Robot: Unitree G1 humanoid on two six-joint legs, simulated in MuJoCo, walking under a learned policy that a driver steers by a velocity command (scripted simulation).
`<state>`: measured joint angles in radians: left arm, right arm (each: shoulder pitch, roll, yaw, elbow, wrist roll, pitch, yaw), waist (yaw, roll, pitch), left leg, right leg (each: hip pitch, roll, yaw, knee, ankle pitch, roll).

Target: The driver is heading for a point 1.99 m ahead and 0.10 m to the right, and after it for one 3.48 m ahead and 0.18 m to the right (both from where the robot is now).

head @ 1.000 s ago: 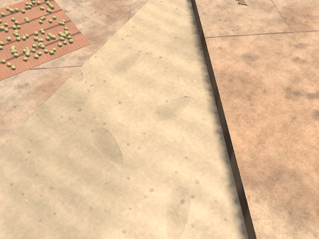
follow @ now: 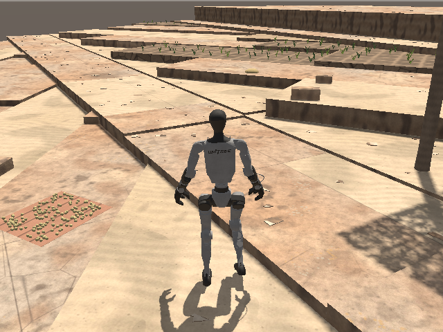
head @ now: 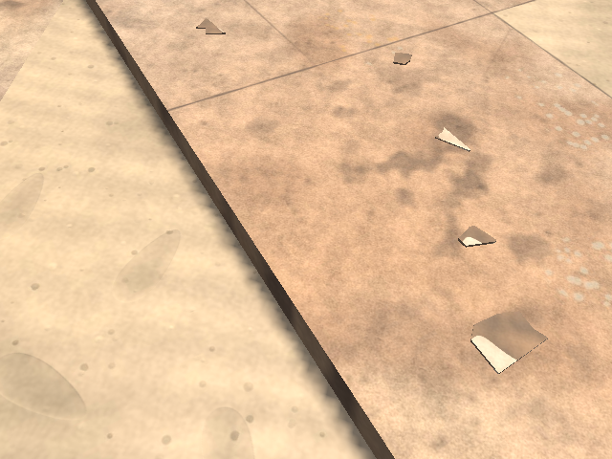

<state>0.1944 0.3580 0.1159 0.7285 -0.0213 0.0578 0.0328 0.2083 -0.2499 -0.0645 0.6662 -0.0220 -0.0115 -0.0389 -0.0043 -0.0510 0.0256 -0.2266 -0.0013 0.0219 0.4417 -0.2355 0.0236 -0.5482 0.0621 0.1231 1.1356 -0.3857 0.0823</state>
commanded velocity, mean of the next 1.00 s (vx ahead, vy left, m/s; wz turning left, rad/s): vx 0.00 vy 0.00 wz -0.23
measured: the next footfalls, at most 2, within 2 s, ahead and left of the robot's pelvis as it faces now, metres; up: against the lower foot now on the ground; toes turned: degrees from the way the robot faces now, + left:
right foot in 0.26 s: +0.02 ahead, -0.15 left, +0.00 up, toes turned -12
left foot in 0.70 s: +0.10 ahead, +0.08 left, +0.00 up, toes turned -18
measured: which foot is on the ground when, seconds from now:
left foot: down 0.00-0.26, up 0.28-0.68, down 0.70-0.98, up 1.00-1.00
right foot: up 0.00-0.24, down 0.26-1.00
